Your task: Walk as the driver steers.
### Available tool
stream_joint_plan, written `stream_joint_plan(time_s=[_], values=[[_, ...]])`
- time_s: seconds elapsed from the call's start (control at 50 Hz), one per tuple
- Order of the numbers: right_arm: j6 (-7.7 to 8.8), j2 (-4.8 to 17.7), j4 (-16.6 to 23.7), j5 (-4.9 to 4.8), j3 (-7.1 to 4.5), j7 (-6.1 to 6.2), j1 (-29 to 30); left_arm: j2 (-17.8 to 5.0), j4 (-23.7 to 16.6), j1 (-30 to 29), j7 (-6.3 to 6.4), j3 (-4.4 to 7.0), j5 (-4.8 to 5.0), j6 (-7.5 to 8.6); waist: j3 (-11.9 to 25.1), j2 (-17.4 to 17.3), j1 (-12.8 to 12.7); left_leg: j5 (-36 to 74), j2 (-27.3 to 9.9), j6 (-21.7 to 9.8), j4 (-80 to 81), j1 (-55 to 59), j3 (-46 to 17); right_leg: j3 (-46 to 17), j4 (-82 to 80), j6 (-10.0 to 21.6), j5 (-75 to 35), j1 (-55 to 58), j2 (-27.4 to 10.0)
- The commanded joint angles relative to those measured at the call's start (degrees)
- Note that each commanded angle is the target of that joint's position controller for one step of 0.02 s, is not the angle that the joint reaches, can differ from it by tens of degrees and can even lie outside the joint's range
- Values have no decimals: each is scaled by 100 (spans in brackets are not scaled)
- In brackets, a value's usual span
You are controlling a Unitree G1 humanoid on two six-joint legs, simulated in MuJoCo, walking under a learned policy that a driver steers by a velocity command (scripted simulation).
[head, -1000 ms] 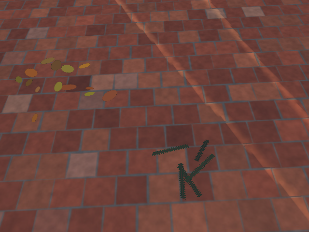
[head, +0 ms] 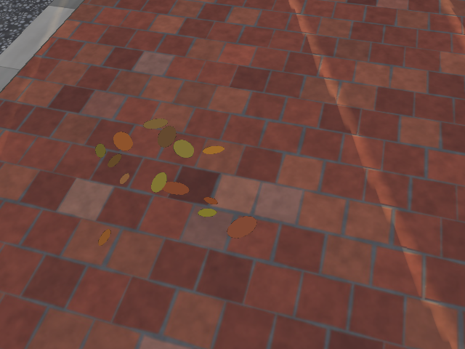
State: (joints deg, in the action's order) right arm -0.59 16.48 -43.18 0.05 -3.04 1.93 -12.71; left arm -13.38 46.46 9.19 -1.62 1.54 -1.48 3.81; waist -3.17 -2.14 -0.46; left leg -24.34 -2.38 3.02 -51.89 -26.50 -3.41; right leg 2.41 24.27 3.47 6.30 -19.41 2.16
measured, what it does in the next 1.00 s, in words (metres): walks ahead: left foot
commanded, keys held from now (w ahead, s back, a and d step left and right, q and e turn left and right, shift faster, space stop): no key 0.56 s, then w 0.22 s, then w+e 0.22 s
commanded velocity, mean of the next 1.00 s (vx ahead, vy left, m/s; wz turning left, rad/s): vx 0.15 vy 0.00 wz -0.04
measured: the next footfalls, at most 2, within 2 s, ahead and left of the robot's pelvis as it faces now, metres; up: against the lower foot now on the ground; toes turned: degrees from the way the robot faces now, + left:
left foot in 0.14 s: +0.11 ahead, +0.16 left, +0.00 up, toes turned -1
right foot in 1.28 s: +0.47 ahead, -0.11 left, +0.00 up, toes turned -19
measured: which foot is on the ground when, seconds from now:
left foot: up 0.00-0.12, down 0.14-1.00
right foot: down 0.00-0.82, up 0.84-1.00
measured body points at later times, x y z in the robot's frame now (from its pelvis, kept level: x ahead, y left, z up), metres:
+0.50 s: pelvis +0.07 +0.02 +0.00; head +0.08 +0.02 +0.45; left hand +0.18 +0.28 -0.14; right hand +0.17 -0.24 -0.13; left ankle +0.07 +0.16 -0.74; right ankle +0.07 -0.09 -0.74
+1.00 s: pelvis +0.17 +0.06 +0.01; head +0.18 +0.07 +0.46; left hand +0.28 +0.32 -0.14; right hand +0.13 -0.20 -0.13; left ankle +0.10 +0.15 -0.74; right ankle +0.18 -0.10 -0.66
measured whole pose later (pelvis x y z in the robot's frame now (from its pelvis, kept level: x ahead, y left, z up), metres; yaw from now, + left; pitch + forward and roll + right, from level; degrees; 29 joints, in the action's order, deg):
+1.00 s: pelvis +0.17 +0.06 +0.01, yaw -4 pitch +0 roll +0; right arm 6.0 12.1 -59.2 0.5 -3.0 0.3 -22.3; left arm -15.9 57.4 11.0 -0.8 3.8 2.6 3.4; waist -0.5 2.0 1.5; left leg -17.2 0.3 -1.8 -18.5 -1.4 5.8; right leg -3.6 60.4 3.5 14.6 -30.4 -1.1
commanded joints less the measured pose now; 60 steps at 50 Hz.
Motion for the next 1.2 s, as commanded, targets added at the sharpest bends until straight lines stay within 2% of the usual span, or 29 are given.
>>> stream_joint_plan(time_s=[0.02, 0.08, 0.12, 0.14, 0.16, 0.18, 0.2, 0.22, 0.3, 0.44, 0.56, 0.6, 0.64, 0.66, 0.7, 0.72, 0.76, 0.8, 0.82, 0.84, 0.86, 0.88, 0.9, 0.92, 0.96, 1.0, 1.08, 1.16, 1.2], values=[[-35, 262, 65, 23, -60, 54, -670, -847, -261, -360, 56, 193, 28, 30, 1195, 892, 227, 761, -125, 47, 921, 1135, 36, -909, -732, 1001, -2519, 357, -1427], [-102, 332, 26, 28, -97, 41, -424, -837, -147, -430, 72, 161, 68, -90, 947, 784, 193, 1283, -82, -51, 1684, 1523, 117, -985, -858, 844, -347, 111, -1345], [-97, 312, 38, 119, -95, 39, -247, -654, -60, -400, 63, 79, 98, -138, 616, 676, 222, 1693, -66, -198, 2480, 1874, 130, -992, -849, 493, 1174, -171, -1085], [-77, 424, 108, 165, -104, 57, -149, -528, 21, -240, 57, 28, 61, -139, 494, 511, 171, 2010, -327, -299, 2732, 2003, -177, -975, -751, 237, 1653, -281, -927], [-61, 707, 168, 139, -148, 85, -71, -532, 70, -13, 45, 29, 0, -127, 422, 107, -40, 2303, -601, -415, 2711, 2023, -393, -788, -531, 26, 1889, -369, -612], [-53, 819, 22, 77, -211, 67, 11, -510, 97, 133, 69, 42, 29, -154, 336, -487, -208, 1197, -427, -509, 2714, 1418, -340, -400, -430, -116, 1617, -27, -315], [-13, 523, 39, 80, -161, 30, 71, -620, 129, -33, 101, 53, 32, -181, 245, -376, -61, 823, -289, -455, 2837, 1091, -275, -341, -232, -174, 1321, 290, -319], [31, 353, 0, 116, -107, 16, 102, -597, 130, -108, 127, 54, 54, -210, 253, -349, -64, 953, -270, -370, 2873, 1019, -250, -324, -141, -156, 1068, 404, -335], [172, 364, -167, 55, -108, 4, 12, -585, 281, -72, 172, 59, 56, -265, 480, -154, -22, 2109, -195, -292, 2591, 1408, -138, -346, 32, -95, 152, 580, -397], [140, 370, -456, 26, -102, 33, 44, -609, 579, -154, 198, 82, 123, -328, 557, 127, 12, 2649, -129, -329, 2480, 1624, -54, -342, 145, -130, -511, 816, -422], [106, 333, -753, 22, -91, 45, 113, -650, 836, -155, 250, 94, 134, -379, 483, 207, 3, 2588, -65, -324, 2552, 1668, 24, -352, 110, -146, -575, 909, -441], [75, 283, -939, -11, -94, 48, -26, -654, 989, -9, 265, 105, 169, -407, 497, 259, 3, 1203, 137, -369, 2510, 1621, 232, -264, 57, -75, 866, 864, -320], [90, 264, -957, -48, -100, 52, 48, -836, 1016, 45, 283, 169, 233, -412, 13, 471, -53, -504, 296, -492, 2290, 988, 353, -634, -205, 180, 2897, 526, -500], [151, 216, -914, -64, -87, 51, 151, -916, 1029, 163, 290, 192, 258, -367, -253, 638, -118, -739, 313, -523, 2084, 592, 385, -1075, -468, 361, 3494, 487, -784], [340, 43, -815, -126, -53, -5, 365, -1177, 1148, 573, 284, 273, 287, -228, -484, 1189, -220, -259, 344, -543, 1244, -54, 604, -2446, -1171, 883, 4126, 799, -1697], [425, 35, -771, -144, -50, -44, 499, -1248, 1169, 617, 283, 305, 283, -157, -610, 1249, -233, -123, 204, -616, 1028, -147, 467, -2912, -1345, 1084, 3980, 711, -2003], [547, 62, -853, -161, -74, -134, 354, -1169, 1078, 352, 262, 303, 285, -57, -506, 1136, -34, -201, 52, -786, 1271, 126, 387, -2717, -1252, 1030, 3207, 678, -2030], [599, 115, -1263, -163, -146, -168, -471, -1043, 891, -227, 216, 274, 380, -84, -281, 880, 461, 597, 212, -881, 2608, 1993, 535, -1717, -779, 591, 2394, -262, -1388], [587, 377, -1492, -113, -249, -138, -1078, -782, 774, -458, 195, 199, 360, -72, -104, 357, 685, 744, -152, -920, 2932, 2918, -94, -1113, 169, 290, 1679, -919, -907], [599, 954, -1652, -105, -409, -126, -1812, -387, 554, -632, 187, 101, 322, -6, 195, -1176, 853, 122, -1255, -1379, 3786, 3793, -1915, -70, 2108, -159, 1592, -1888, -65], [661, 924, -1680, -5, -374, -173, -2025, -619, 471, -703, 217, 165, 363, 70, 174, -1334, 926, 335, -2054, -1864, 4099, 3884, -3208, -529, 3418, -183, 2628, -2608, 71], [723, 469, -1570, 41, -232, -150, -1636, -760, 592, -424, 193, 227, 466, 111, -45, -643, 627, 653, -2018, -1757, 3947, 3823, -2710, -1058, 4095, -39, 2380, -2915, -220], [760, 260, -1452, 17, -168, -149, -1296, -706, 718, -166, 148, 228, 520, 121, -67, -497, 422, 935, -1752, -1487, 3948, 3767, -2024, -1152, 4200, 77, 1831, -2950, -374], [765, 265, -1400, -17, -151, -165, -1060, -672, 763, -138, 134, 246, 495, 119, -152, -381, 323, 1284, -1601, -1273, 4047, 3687, -1467, -1143, 4041, 129, 1362, -2997, -489], [720, 47, -1396, 40, -59, -165, -974, -572, 775, -197, 79, 285, 412, 61, -143, -412, 262, 2469, -1267, -966, 4076, 3419, -457, -961, 3695, 87, 714, -2666, -624], [689, 116, -1442, 99, -57, -124, -1120, -329, 708, -288, 4, 251, 371, -20, -104, -335, 277, 2958, -1162, -980, 4169, 3186, 52, -722, 3472, -57, 325, -2512, -593], [667, 401, -1393, 104, -85, -10, -1029, -129, 217, -1142, -59, 140, 316, -76, -451, -218, 375, 2906, -1057, -980, 4562, 2486, 765, -272, 2071, -186, -530, -2132, -567], [630, 504, -1492, 0, -118, 21, -1308, -162, -151, -1665, -190, 98, 304, -90, -594, -173, 419, 3509, -1254, -968, 4444, 2748, 1204, 121, 1385, 34, -572, -1847, -502], [588, 635, -1445, -33, -155, 27, -1192, -302, -266, -1603, -254, 160, 304, -86, -399, -297, 199, 5247, -1348, -891, 3910, 3071, 1425, 346, 1255, 258, -223, -1456, -298]])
